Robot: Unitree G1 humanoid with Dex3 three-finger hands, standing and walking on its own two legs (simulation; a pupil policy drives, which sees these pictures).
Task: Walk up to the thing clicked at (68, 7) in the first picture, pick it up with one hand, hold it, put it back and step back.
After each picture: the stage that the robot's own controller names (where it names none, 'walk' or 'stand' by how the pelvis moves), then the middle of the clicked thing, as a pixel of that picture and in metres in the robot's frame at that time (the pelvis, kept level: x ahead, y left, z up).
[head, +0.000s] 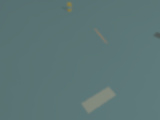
stand; (69, 7) +2.14 +0.25 -0.72
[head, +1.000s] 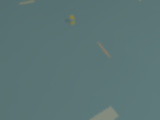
walk; (72, 19) +2.00 +0.33 -0.72
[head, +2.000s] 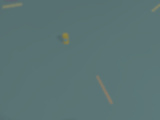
walk; (65, 38) +1.34 +0.31 -0.71
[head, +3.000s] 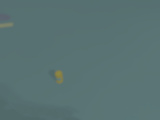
walk; (59, 77) +0.85 +0.26 -0.70
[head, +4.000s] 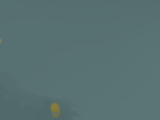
walk; (55, 110) +0.53 +0.21 -0.69
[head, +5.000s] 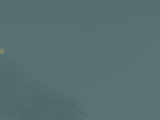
stand; out of the picture +0.35 +0.18 -0.70
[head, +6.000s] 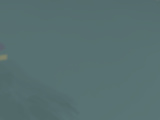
stand; out of the picture +0.32 +0.15 -0.72
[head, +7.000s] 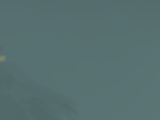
stand; out of the picture +0.33 +0.17 -0.73
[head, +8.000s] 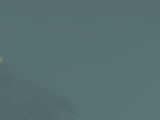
stand; out of the picture +0.32 +0.19 -0.73
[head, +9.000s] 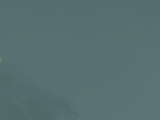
stand; out of the picture +0.31 +0.19 -0.73
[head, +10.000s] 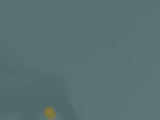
go down; (50, 113) +0.34 +0.19 -0.62
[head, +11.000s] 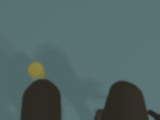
go down; (36, 72) +0.40 +0.20 -0.31
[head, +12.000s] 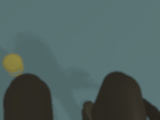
close in; (14, 65) +0.39 +0.22 -0.26
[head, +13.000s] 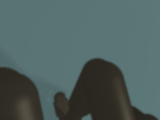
close; out of the picture +0.39 +0.24 -0.22
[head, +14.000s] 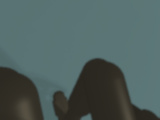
close; out of the picture +0.38 +0.25 -0.22
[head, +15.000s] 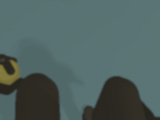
lift; (7, 76) +0.32 +0.25 -0.12
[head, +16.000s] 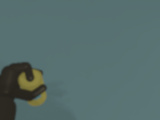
hold; (33, 88) +0.32 +0.17 +0.03
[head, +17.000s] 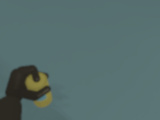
hold; (40, 90) +0.32 +0.17 +0.00
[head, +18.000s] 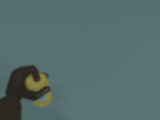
hold; (39, 90) +0.32 +0.17 +0.00
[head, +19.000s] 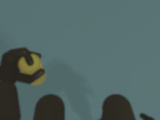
crouch; (33, 70) +0.38 +0.18 -0.09
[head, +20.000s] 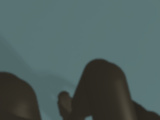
lower; out of the picture +0.38 +0.26 -0.22
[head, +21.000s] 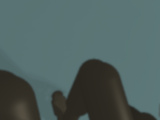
lower; out of the picture +0.39 +0.26 -0.22
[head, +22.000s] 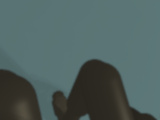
lower; out of the picture +0.38 +0.26 -0.22
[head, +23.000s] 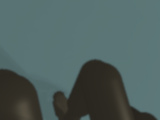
lower; out of the picture +0.38 +0.26 -0.22
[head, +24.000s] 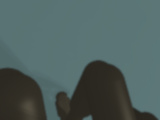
loosen; out of the picture +0.37 +0.26 -0.22
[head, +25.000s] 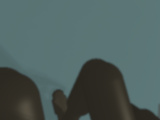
withdraw; out of the picture +0.36 +0.25 -0.22
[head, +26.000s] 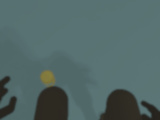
walk; (48, 78) +0.39 +0.19 -0.40
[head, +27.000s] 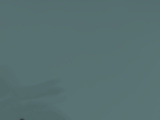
stand; out of the picture +0.32 +0.16 -0.66
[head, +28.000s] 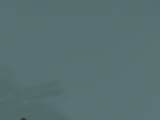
stand; out of the picture +0.33 +0.18 -0.66
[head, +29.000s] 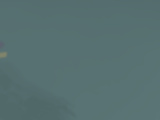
stand; out of the picture +0.33 +0.16 -0.71
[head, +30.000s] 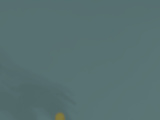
walk; (60, 119) +0.37 +0.13 -0.70
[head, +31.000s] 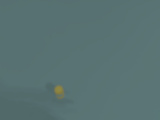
walk; (59, 92) +0.56 +0.20 -0.69
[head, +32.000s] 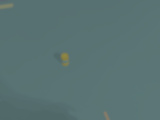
walk; (65, 59) +0.90 +0.19 -0.69
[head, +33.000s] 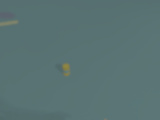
stand; (66, 69) +0.95 +0.18 -0.71
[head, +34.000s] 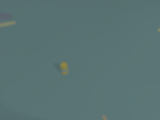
stand; (64, 68) +0.97 +0.21 -0.72
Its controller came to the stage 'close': yes
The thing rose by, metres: 0.70
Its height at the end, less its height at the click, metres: +0.00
